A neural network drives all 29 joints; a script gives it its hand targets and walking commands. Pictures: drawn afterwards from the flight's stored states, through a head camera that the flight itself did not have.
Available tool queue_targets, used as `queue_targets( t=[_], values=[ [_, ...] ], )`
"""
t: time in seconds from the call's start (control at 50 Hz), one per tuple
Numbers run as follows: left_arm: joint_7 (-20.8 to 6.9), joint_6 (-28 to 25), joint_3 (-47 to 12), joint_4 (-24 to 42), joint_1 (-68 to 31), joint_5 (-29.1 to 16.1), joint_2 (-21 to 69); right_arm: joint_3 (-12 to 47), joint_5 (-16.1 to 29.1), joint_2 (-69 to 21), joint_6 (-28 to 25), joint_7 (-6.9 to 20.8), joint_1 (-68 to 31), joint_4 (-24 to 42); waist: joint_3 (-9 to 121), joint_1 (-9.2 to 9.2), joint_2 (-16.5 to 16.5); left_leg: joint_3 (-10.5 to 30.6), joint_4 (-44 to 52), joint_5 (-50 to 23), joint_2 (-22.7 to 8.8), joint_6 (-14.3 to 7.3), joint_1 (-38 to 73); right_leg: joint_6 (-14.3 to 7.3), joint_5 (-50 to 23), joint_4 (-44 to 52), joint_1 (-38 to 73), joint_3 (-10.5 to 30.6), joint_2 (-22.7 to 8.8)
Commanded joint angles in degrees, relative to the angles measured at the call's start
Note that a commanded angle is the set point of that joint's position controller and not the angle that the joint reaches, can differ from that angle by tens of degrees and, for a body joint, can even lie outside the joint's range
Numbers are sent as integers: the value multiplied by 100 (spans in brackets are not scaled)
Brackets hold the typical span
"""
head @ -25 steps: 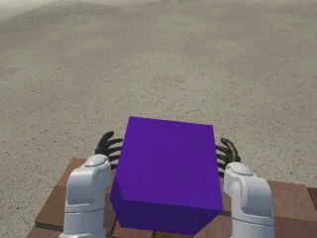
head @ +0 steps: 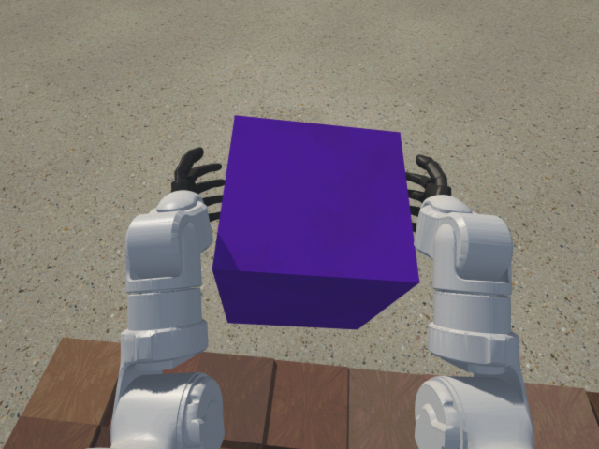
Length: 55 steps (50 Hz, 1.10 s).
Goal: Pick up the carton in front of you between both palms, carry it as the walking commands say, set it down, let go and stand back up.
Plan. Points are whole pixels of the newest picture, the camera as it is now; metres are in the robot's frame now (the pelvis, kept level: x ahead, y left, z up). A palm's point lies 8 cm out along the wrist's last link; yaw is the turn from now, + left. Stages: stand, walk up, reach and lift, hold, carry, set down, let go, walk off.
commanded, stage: carry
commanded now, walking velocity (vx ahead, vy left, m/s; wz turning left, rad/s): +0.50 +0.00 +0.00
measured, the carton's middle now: (304, 237) +0.40 +0.01 +0.05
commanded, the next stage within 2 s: none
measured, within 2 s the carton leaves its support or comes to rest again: neither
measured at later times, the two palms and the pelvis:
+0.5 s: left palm (242, 62) +0.72 +0.12 +0.14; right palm (408, 71) +0.69 -0.17 +0.15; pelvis +0.34 +0.00 +0.03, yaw -2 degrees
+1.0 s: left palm (281, 22) +0.97 +0.06 +0.11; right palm (407, 23) +0.98 -0.23 +0.10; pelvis +0.63 -0.09 +0.01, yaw +0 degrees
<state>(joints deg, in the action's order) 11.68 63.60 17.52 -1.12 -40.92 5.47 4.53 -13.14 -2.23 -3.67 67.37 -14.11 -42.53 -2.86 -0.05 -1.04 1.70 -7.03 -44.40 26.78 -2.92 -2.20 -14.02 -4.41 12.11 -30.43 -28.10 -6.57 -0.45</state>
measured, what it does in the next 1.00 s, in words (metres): walks ahead: left foot 0.03 m higher, then right foot 0.04 m lower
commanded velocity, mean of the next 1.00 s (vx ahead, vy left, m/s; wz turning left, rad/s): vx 0.50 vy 0.00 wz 0.00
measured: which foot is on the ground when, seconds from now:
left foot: down 0.00-0.00, up 0.02-0.30, down 0.32-0.72, up 0.74-1.00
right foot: down 0.00-0.34, up 0.36-0.70, down 0.72-1.00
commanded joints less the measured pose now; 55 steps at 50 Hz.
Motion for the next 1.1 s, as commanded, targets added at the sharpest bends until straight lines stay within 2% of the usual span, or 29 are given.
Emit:
queue_targets(
  t=[0.0, 0.02, 0.04, 0.08, 0.12, 0.14, 0.22, 0.26, 0.3, 0.32, 0.34, 0.36, 0.38, 0.4, 0.46, 0.52, 0.56, 0.62, 0.66, 0.68, 0.7, 0.72, 0.74, 0.76, 0.78, 0.8, 0.88, 0.94, 1.08],
  values=[
    [-825, 376, -3668, 317, -3440, -2068, 5048, 3295, 1799, -5301, -4, 997, -3493, 795, 3998, 593, -1989, 418, -3423, 490, 705, 147, -2799, -1272, -3543, 237, 5700, 3411, -2037],
    [-841, 435, -3768, 655, -3510, -2198, 5195, 3305, 1794, -5232, 39, 959, -3716, 1124, 3835, 668, -1623, 755, -3760, 455, 416, 50, -3539, -1312, -2667, 283, 5726, 3417, -1986],
    [-866, 482, -3846, 977, -3754, -2364, 5268, 3286, 1813, -5174, 82, 925, -4011, 1398, 3498, 778, -1118, 768, -3769, 345, 321, -8, -3919, -1195, -2710, 225, 5541, 3116, -1834],
    [-927, 607, -4002, 1330, -3952, -2614, 5380, 3178, 1647, -4987, 145, 848, -3928, 1481, 3106, 566, -127, 698, -3186, -95, 146, -71, -3578, -726, -2755, 384, 4674, 2384, -1542],
    [-971, 651, -4152, 1485, -4107, -2711, 5336, 3219, 1517, -4833, 246, 824, -3862, 1652, 3118, 644, -995, 768, -2853, -137, 88, -63, -3777, -877, -2530, 349, 4726, 2420, -1649],
    [-993, 708, -4137, 1420, -4095, -2740, 5294, 3245, 1465, -4813, 289, 812, -3885, 1666, 3005, 686, -1109, 706, -2806, -93, 86, -65, -4013, -925, -2553, 361, 4756, 2297, -1605],
    [-1112, 902, -4130, 1010, -3913, -2778, 5279, 3180, 1294, -4621, 434, 840, -3675, 1342, 2533, 687, -765, 277, -880, -895, 211, -68, -3439, -746, -3566, 453, 4014, 1491, -1176],
    [-1177, 953, -4058, 688, -3831, -2717, 5361, 3126, 1218, -4645, 493, 886, -3552, 1067, 2291, 501, -1019, -276, 497, -1448, 573, -111, -2060, -418, -4198, 499, 3196, 809, -800],
    [-1224, 966, -3990, 361, -3733, -2630, 5450, 3125, 1223, -4758, 524, 961, -3529, 814, 2690, -68, -1193, -695, 1294, -2418, 957, -265, -86, -100, -5388, -639, 2541, 201, -722],
    [-1234, 962, -3959, 243, -3788, -2547, 5459, 3135, 1253, -4876, 525, 1006, -3469, 653, 3167, -439, -863, -335, 1330, -2816, 770, -414, 1132, 86, -4595, -1870, 1968, -31, -513],
    [-1252, 970, -3976, 302, -3878, -2529, 5625, 3146, 1277, -4966, 463, 1032, -3607, 631, 3901, -552, 900, 2463, 1277, -3903, -946, -1252, 2791, 408, -1462, -3856, 272, 212, 52],
    [-1238, 987, -3978, 235, -3771, -2434, 5643, 3113, 1332, -5141, 470, 1067, -3305, 422, 3924, -514, 1464, 3695, 1588, -4481, -1317, -1647, 3186, 391, 1602, -4716, -573, 651, 595],
    [-1216, 946, -3880, 89, -3685, -2286, 5798, 3201, 1479, -5250, 457, 1130, -3430, 548, 3624, -475, 1106, 3669, 1556, -4312, -1301, -1882, 3143, 323, 1724, -5199, -1217, 938, 452],
    [-1192, 887, -3778, 128, -3621, -2125, 5905, 3332, 1646, -5526, 420, 1212, -3585, 644, 3362, -504, 624, 3384, 1524, -4215, -1228, -1782, 3034, 303, 1571, -4996, -1663, 1028, 236],
    [-1089, 652, -3811, 430, -3683, -1821, 6075, 3694, 2145, -6234, 197, 1441, -4074, 862, 2957, -398, 689, 2574, 1588, -4059, -862, -1295, 2465, 330, 1054, -3511, -1643, 1035, -100],
    [-950, 427, -3788, 378, -3219, -1484, 5880, 3923, 2357, -6311, 7, 1550, -4059, 885, 2976, -396, 657, 2181, 1618, -4237, -883, -1402, 2198, 472, 1096, -1967, -1294, 813, -93],
    [-887, 317, -3782, 365, -2973, -1350, 5681, 3982, 2383, -6234, -75, 1570, -3901, 824, 3016, -397, 802, 1641, 1488, -4749, -635, -1220, 1778, 432, 1, -1061, -639, 511, 61],
    [-876, 256, -3776, 333, -2733, -1239, 5415, 3955, 2268, -6032, -151, 1559, -3396, 546, 2885, -484, 799, 1059, 1002, -3601, -224, -839, 1183, 416, -1936, 375, 329, 314, 207],
    [-938, 296, -3741, 83, -2530, -1272, 5254, 3885, 2152, -5838, -156, 1513, -3186, 321, 2777, -127, 557, 728, 145, -2952, -102, -654, 590, 376, -2930, 1219, 1469, 128, 77],
    [-978, 324, -3681, -49, -2448, -1262, 5180, 3803, 2061, -5759, -140, 1484, -3041, 164, 2886, 78, 163, 482, -662, -2752, 95, -506, -11, 390, -2839, 1075, 2440, 27, -36],
    [-1020, 347, -3570, -233, -2261, -1234, 5099, 3666, 1974, -5601, -111, 1448, -2996, 14, 2916, 326, -367, 436, -1641, -1246, 167, -338, -1036, 432, -3251, 470, 3369, 525, -615],
    [-1007, 353, -3495, -423, -2312, -1244, 4889, 3593, 1955, -5663, -50, 1413, -2975, -110, 3192, 160, -1336, 571, -2659, 695, 482, -122, -2445, -7, -4707, -314, 4605, 2308, -1750],
    [-1000, 348, -3551, -334, -2445, -1414, 4929, 3529, 1869, -5681, -17, 1357, -2810, -159, 3575, 361, -1664, 767, -3452, 645, 525, 24, -3276, -788, -2415, 46, 5048, 3513, -2229],
    [-1031, 328, -3631, -232, -2464, -1598, 5228, 3459, 1791, -5758, -10, 1311, -2801, -118, 3278, 329, -1368, 847, -3441, 257, 295, 78, -3580, -821, -539, 628, 4478, 3818, -2061],
    [-1080, 290, -3743, -15, -2753, -1776, 5487, 3456, 1754, -5905, -45, 1282, -2974, -21, 2966, 296, -828, 883, -3099, -198, 125, 150, -3370, -600, -172, 947, 3889, 3547, -1844],
    [-1128, 225, -3900, 254, -3143, -1958, 5742, 3471, 1756, -6044, -110, 1273, -3136, 146, 2719, 252, -638, 852, -2819, -372, 1, 212, -3142, -471, -820, 1080, 3377, 3209, -1753],
    [-1242, -46, -4321, 603, -3639, -2357, 6198, 3743, 1615, -6215, -400, 1186, -3302, 539, 2859, 289, -864, 775, -2304, -1014, -23, 205, -2959, -454, -1466, 1029, 3248, 2107, -1248],
    [-1232, -82, -4413, 529, -3263, -2393, 6003, 3701, 1416, -5902, -480, 1081, -2799, 462, 2905, 339, -716, 650, -1893, -1082, -4, 181, -3462, -551, -2344, 821, 3853, 1955, -1268],
    [-1161, 0, -4380, 645, -2847, -2372, 5545, 3736, 1358, -5452, -383, 1052, -2469, 659, 2388, 543, -739, 184, -135, -1947, 248, 57, -3298, -372, -4031, 693, 4227, 1379, -975]
  ],
)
